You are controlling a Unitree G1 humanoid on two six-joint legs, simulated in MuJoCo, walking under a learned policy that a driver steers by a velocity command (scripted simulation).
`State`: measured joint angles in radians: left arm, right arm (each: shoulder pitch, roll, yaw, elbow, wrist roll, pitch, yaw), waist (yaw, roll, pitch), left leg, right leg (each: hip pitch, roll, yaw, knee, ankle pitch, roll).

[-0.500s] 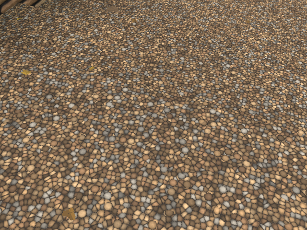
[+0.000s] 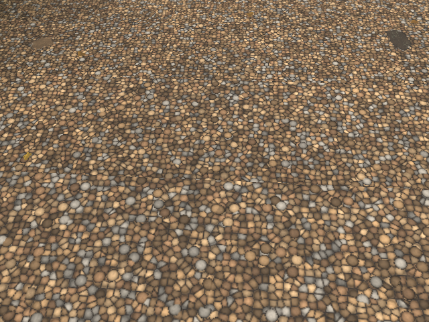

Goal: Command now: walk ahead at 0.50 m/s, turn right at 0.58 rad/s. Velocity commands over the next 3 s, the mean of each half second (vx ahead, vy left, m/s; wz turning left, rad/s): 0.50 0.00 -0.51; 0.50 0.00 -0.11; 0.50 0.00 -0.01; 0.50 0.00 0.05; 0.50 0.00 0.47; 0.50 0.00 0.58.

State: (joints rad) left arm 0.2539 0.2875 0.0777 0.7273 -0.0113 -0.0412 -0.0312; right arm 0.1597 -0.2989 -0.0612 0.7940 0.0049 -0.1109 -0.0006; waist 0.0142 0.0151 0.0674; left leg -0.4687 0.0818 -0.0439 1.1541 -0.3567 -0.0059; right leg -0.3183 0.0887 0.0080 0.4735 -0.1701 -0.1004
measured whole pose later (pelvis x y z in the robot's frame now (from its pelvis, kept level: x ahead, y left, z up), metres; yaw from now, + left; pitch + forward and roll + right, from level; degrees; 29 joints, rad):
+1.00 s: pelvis +0.52 -0.08 +0.01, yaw -17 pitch +1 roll +0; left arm 0.28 0.26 0.05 0.74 0.00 -0.06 -0.03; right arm 0.26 -0.31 -0.05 0.84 0.02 -0.07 0.01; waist 0.01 0.04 0.02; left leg -0.51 0.08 -0.02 1.10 -0.31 0.02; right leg -0.26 0.05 -0.03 0.41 -0.17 -0.07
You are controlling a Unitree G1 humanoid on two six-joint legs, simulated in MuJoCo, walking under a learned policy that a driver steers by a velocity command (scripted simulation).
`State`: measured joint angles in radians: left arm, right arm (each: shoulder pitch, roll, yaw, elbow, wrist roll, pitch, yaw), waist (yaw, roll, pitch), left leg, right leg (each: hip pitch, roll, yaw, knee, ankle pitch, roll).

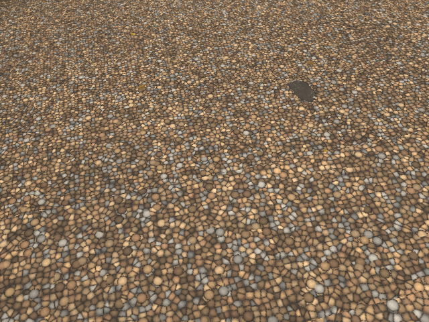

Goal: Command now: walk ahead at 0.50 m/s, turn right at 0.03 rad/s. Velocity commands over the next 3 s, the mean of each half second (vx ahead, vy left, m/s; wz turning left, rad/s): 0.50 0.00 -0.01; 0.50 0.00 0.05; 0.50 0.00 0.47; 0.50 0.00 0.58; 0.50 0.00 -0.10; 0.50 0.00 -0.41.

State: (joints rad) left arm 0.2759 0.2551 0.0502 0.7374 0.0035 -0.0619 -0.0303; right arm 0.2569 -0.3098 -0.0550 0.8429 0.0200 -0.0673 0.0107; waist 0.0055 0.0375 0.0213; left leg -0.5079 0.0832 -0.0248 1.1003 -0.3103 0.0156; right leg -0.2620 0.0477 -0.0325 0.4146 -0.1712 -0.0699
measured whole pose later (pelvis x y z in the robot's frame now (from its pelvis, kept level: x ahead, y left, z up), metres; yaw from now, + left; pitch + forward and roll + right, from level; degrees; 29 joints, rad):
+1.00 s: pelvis +0.56 -0.06 -0.13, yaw +3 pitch +1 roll +5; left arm 0.00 0.28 0.05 0.78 -0.02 -0.09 -0.09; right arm 0.56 -0.26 -0.07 0.89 0.03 -0.03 -0.05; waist -0.13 -0.08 0.01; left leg 0.01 0.04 -0.04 0.97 -0.84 -0.06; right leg -0.45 -0.12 0.08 0.38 0.47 -0.03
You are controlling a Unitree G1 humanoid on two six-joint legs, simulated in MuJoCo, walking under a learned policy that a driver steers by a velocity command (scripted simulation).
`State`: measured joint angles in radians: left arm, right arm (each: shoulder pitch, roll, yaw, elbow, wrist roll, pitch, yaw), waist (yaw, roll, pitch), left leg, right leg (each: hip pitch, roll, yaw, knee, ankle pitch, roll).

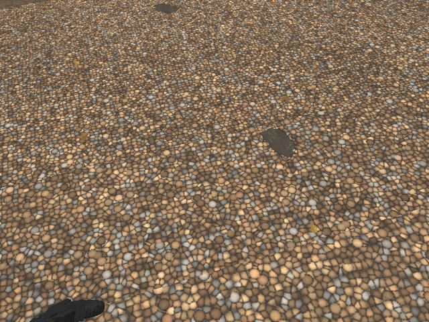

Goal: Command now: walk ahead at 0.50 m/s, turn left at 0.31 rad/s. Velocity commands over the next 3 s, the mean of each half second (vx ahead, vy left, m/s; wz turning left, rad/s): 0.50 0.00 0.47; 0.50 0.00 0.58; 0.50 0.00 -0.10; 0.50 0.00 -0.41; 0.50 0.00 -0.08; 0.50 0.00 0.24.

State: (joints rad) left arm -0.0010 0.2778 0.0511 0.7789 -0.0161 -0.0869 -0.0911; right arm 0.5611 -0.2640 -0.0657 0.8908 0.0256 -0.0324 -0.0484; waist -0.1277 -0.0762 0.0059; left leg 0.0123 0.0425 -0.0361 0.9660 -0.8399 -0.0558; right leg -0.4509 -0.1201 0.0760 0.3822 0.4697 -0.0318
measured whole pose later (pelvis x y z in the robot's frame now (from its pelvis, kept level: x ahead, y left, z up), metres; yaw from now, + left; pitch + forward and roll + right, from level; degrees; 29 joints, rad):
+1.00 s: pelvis +0.51 +0.07 -0.06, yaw +34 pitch +2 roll -1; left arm 0.00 0.32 0.09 0.76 0.01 -0.12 -0.06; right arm 0.49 -0.24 -0.08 0.77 0.02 -0.05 -0.06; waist -0.06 -0.06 -0.06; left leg -0.12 -0.13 -0.26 0.54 -0.42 0.08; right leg -0.63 -0.02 0.17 0.68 0.14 -0.02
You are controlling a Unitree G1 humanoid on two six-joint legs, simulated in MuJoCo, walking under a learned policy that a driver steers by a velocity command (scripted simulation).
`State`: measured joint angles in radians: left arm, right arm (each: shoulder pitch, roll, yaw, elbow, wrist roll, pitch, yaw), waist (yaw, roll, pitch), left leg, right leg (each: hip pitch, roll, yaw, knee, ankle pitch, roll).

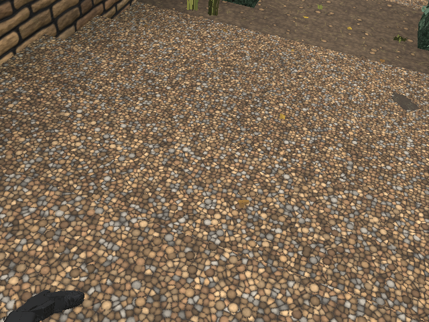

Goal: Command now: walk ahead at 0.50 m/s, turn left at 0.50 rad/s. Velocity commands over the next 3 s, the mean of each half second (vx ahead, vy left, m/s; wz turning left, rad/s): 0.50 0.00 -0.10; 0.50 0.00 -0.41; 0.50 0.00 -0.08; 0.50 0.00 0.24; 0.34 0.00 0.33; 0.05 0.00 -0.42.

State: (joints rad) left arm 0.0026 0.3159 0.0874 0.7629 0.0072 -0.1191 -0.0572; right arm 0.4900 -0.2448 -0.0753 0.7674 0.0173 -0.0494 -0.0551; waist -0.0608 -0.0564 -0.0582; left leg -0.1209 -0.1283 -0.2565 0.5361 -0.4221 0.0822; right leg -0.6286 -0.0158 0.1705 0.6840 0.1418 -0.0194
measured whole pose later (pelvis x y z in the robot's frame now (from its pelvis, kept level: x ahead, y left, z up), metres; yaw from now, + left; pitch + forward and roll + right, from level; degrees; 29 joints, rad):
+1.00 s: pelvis +0.56 -0.24 -0.16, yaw -22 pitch +2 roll +3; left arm 0.16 0.30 0.07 0.73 0.00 -0.03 -0.01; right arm 0.36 -0.27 -0.09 0.87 0.01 -0.07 0.01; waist -0.08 -0.02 0.01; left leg -0.13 -0.02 0.05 0.35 -0.25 0.00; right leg -0.61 -0.08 0.08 0.72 -0.09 -0.02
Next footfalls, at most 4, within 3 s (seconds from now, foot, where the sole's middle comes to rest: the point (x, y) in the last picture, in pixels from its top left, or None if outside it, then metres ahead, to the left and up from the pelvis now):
0.22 right None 0.29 -0.22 -0.94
0.64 left None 0.60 -0.11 -0.94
1.08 right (311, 304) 0.67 -0.43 -0.94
1.76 left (264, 221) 1.16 -0.35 -1.11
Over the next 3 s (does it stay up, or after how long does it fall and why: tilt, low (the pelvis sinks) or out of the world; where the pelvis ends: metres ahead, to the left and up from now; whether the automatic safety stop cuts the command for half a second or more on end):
stays up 1.32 -0.51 -0.33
